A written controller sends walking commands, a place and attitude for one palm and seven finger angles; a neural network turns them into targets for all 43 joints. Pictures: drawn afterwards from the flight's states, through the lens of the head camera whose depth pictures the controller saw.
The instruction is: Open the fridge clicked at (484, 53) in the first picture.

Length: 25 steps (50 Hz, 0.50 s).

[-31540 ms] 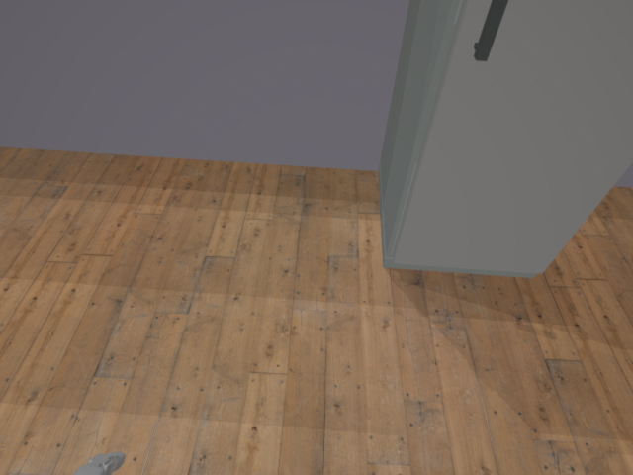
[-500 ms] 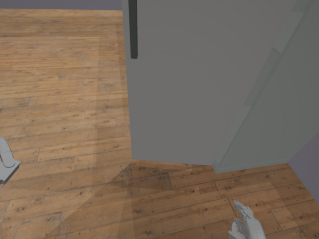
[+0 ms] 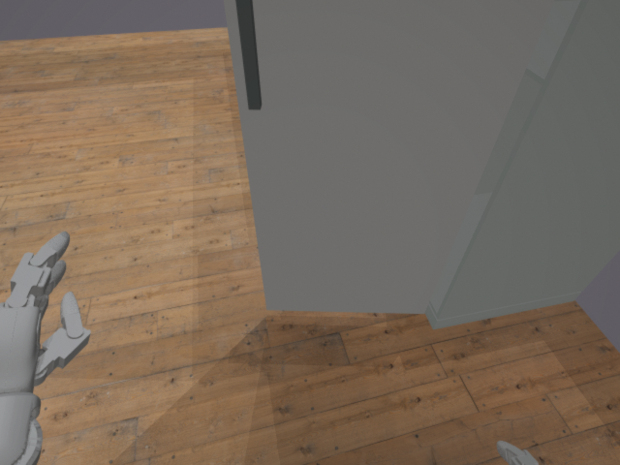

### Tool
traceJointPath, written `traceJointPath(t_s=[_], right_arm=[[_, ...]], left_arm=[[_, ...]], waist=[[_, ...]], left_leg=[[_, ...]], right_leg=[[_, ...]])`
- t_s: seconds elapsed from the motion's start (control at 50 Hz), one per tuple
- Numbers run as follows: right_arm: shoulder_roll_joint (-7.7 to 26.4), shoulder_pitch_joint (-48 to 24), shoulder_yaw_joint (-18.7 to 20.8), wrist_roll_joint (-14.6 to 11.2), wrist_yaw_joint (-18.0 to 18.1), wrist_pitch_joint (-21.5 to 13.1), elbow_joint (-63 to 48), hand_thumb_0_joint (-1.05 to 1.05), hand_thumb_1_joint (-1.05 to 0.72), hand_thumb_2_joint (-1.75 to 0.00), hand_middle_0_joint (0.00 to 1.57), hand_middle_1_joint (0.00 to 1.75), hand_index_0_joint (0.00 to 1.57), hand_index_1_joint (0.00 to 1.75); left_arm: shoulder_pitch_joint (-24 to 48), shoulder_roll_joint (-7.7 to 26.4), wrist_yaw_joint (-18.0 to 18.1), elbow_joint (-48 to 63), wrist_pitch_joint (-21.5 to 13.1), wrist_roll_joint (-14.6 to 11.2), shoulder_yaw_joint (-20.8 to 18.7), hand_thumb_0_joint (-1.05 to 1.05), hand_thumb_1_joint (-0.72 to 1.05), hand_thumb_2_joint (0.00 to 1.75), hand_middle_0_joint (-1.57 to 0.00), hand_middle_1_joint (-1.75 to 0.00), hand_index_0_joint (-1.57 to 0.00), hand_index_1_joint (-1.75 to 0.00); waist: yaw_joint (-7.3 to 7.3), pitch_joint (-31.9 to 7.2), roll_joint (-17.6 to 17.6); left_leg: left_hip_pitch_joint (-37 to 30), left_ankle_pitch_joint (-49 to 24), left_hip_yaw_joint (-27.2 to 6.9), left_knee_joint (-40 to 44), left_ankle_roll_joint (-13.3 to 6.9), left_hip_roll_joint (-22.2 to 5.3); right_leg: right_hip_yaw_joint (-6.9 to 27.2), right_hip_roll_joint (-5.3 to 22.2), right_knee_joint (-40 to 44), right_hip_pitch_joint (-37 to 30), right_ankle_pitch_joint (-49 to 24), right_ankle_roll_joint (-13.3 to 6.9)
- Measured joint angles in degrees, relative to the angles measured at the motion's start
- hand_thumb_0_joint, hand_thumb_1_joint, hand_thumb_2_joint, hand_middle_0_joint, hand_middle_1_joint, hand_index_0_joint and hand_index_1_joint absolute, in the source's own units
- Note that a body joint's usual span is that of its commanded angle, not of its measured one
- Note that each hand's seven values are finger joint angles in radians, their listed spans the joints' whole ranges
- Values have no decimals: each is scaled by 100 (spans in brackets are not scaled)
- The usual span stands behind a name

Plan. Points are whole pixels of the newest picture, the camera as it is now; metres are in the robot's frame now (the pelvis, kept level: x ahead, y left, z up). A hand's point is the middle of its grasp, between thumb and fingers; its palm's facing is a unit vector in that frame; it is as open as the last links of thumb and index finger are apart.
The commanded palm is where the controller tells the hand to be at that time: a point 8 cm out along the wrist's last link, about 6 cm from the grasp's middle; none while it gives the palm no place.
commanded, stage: let the arm hang, fingers relaxed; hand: left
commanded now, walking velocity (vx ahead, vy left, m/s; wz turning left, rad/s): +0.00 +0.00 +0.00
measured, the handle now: (249, 35) +0.73 +0.14 +0.25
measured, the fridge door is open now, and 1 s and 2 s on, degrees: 76 76 76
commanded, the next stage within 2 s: look to check the result in 1.04 s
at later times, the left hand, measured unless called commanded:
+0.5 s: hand out of the picture +0.03 +0.22 -0.16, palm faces -0.03 -0.97 -0.25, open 7.2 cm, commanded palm none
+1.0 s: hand out of the picture +0.08 +0.22 -0.16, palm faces -0.05 -0.98 -0.20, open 7.3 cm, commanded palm none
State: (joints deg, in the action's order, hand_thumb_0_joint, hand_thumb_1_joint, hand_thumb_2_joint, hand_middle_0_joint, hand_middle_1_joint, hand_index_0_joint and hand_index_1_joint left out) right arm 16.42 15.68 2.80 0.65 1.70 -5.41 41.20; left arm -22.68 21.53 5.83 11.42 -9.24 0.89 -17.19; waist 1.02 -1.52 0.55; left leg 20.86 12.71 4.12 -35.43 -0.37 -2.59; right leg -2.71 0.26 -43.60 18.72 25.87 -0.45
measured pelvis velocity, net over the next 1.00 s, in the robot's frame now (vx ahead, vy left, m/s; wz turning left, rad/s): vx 0.05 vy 0.04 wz -0.02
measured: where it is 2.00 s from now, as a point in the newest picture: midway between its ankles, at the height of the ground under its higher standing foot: outside the picture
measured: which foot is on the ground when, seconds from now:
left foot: down 0.00-1.00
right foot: down 0.00-1.00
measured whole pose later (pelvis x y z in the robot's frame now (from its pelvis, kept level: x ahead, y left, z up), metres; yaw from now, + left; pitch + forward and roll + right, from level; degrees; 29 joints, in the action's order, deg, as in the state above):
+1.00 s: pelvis +0.05 +0.04 +0.02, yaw -1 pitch -1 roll +0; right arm 8.9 12.4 0.3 0.6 1.6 -0.1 65.9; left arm -11.8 10.5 2.0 -65.8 -0.2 1.3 0.5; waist 0.8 2.1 -1.4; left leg 8.9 12.2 5.8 -21.5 -2.8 1.3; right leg 2.5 2.1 -20.8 5.2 15.1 2.3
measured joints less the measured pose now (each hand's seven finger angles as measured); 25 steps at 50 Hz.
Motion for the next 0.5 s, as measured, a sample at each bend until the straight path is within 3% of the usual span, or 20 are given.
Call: traceJointPath(t_s=[0.04, 0.08, 0.12, 0.16, 0.2, 0.24, 0.32, 0.5], right_arm=[[23, -193, -68, 115, -121, 248, 118, 1, -90, -90, 20, 30, 20, 30], [-46, -355, -181, 171, -185, 393, 191, 1, -90, -90, 20, 30, 20, 30], [-182, -492, -289, 122, -222, 494, 266, 1, -90, -90, 20, 30, 20, 30], [-304, -552, -310, 85, -235, 610, 439, 1, -90, -90, 21, 30, 20, 30], [-414, -541, -328, 80, -226, 700, 665, 1, -91, -90, 21, 30, 20, 30], [-536, -467, -335, 64, -188, 709, 943, 0, -91, -90, 21, 30, 20, 30], [-660, -346, -317, 58, -136, 749, 1499, 0, -91, -90, 21, 30, 20, 30], [-577, -289, -221, 8, -60, 698, 2108, 0, -91, -90, 20, 30, 20, 30]], left_arm=[[541, -167, -252, -1481, 579, 55, 453, 1, 90, 90, -20, -30, -20, -30], [915, -362, -416, -2933, 978, 71, 880, 1, 90, 90, -20, -30, -20, -30], [1056, -549, -510, -4081, 1147, 76, 1296, 1, 91, 90, -20, -30, -20, -29], [1044, -877, -577, -5049, 1240, 74, 1688, 1, 91, 90, -20, -30, -20, -29], [931, -1198, -617, -5751, 1275, 62, 1959, 2, 91, 90, -20, -30, -20, -29], [941, -1264, -433, -6059, 1110, -69, 1708, -2, 98, 90, -21, -30, -21, -30], [977, -1005, -452, -6580, 1037, 5, 1681, -4, 101, 90, -21, -30, -21, -30], [877, -827, -437, -7477, 1031, 27, 1714, 0, 94, 90, -20, -30, -20, -30]], waist=[[69, -59, 52], [127, -5, 34], [143, 140, -78], [227, 280, -43], [220, 398, -54], [110, 531, -104], [-81, 636, -143], [-63, 609, -60]], left_leg=[[134, 132, -13, -83, -28, 125], [148, 145, 3, -85, -23, 206], [122, 195, 72, -177, 21, 232], [16, 341, -42, -148, 54, 203], [-111, 226, -135, 47, 66, 157], [-197, -72, -217, 268, 81, 94], [-380, -90, -222, 635, 79, 44], [-747, -145, -39, 1091, -41, 136]], right_leg=[[215, 32, -665, 351, 432, 59], [299, 84, -325, 301, 241, 78], [364, 116, 226, 126, -573, 24], [276, 59, 307, -21, -576, -50], [221, -21, 600, -212, -587, -81], [158, -102, 934, -375, -722, -85], [156, -164, 1547, -651, -1013, -70], [329, -69, 2095, -1007, -1177, 60]])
